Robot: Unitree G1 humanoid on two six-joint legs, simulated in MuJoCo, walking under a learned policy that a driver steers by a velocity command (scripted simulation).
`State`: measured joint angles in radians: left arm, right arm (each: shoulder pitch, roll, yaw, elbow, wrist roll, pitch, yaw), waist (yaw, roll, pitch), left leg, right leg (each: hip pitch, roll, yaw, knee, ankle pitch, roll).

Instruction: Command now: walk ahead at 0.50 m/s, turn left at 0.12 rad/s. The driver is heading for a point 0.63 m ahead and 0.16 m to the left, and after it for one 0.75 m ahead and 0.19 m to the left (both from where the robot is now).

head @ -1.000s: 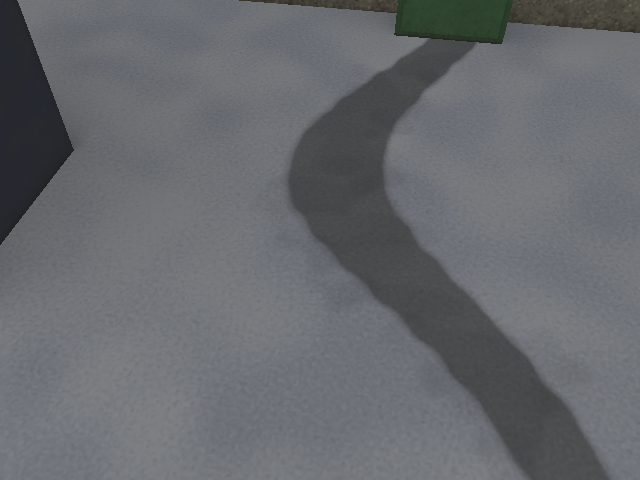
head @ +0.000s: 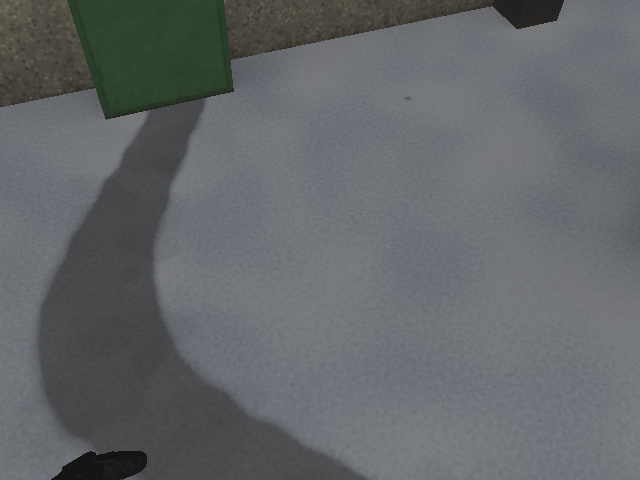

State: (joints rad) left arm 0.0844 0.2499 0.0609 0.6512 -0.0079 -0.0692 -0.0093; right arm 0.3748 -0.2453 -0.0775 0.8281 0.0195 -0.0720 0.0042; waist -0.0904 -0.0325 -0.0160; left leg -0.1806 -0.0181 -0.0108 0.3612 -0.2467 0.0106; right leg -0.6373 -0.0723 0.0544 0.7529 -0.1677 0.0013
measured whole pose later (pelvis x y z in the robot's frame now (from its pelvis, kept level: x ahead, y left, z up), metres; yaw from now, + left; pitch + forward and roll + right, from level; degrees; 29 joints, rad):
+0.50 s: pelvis +0.23 +0.00 -0.01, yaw +15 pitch +3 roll -2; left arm 0.36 0.26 0.09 0.83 0.00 -0.08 0.02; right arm 0.09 -0.27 -0.07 0.67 0.02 -0.02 0.04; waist 0.08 0.04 -0.01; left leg -0.71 0.09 -0.02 0.78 -0.05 0.02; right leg 0.00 -0.02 -0.20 0.28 -0.32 0.03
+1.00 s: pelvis +0.47 +0.12 +0.00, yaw +28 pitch +2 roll +1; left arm 0.07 0.27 0.05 0.72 0.00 -0.09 -0.02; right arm 0.29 -0.25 -0.05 0.74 0.00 -0.05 -0.01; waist -0.06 -0.05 0.02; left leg -0.11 -0.11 -0.08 0.35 -0.27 0.08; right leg -0.66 -0.07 0.03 0.62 0.11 0.01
